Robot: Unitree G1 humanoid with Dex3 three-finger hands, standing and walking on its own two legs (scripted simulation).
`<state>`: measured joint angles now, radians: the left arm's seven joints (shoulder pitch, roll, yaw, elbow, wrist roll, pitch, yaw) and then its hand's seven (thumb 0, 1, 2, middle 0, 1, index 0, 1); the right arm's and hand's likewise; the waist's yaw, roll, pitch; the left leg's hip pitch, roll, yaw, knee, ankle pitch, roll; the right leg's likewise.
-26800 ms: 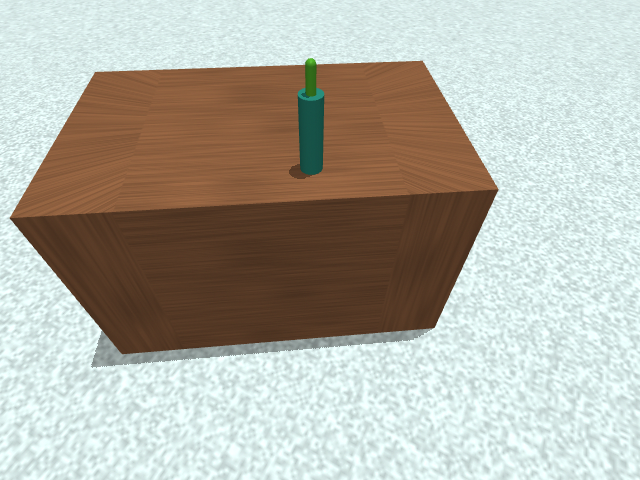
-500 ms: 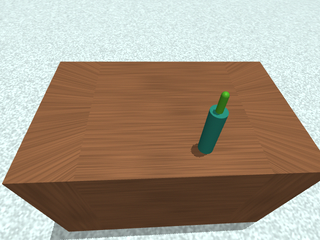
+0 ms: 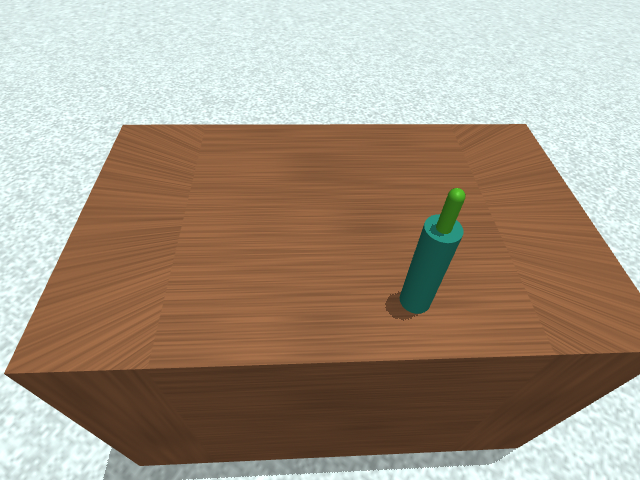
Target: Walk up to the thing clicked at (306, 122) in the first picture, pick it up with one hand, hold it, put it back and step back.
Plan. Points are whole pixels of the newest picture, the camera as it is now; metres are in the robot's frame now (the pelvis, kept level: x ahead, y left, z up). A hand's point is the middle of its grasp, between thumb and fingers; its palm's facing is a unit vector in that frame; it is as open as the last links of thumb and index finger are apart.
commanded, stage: stand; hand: right
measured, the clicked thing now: (433, 254) +0.43 -0.17 +0.00
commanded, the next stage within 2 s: step back in 1.72 s
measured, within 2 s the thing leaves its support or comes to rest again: neither
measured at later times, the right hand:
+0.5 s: hand out of the picture +0.07 -0.25 -0.15, palm faces -0.01 +0.93 -0.36, open 7.4 cm
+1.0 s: hand out of the picture +0.07 -0.25 -0.15, palm faces -0.02 +0.94 -0.35, open 7.4 cm
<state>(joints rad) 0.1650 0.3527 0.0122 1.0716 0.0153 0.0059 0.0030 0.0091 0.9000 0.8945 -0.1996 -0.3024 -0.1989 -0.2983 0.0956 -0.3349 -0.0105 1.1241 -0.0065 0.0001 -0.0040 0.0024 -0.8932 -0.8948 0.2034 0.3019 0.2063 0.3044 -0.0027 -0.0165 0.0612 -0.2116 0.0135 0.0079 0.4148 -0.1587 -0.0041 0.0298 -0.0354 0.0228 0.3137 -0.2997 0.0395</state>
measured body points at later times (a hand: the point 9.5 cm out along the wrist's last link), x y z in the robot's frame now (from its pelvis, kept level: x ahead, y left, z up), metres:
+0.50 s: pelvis -0.01 +0.00 +0.00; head +0.00 +0.01 +0.45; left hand +0.05 +0.30 -0.14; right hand +0.07 -0.30 -0.13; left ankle +0.04 +0.12 -0.74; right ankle -0.08 -0.15 -0.74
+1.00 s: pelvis -0.01 +0.00 +0.00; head +0.01 +0.01 +0.45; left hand +0.04 +0.30 -0.14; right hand +0.07 -0.30 -0.13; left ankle +0.04 +0.12 -0.74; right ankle -0.08 -0.15 -0.74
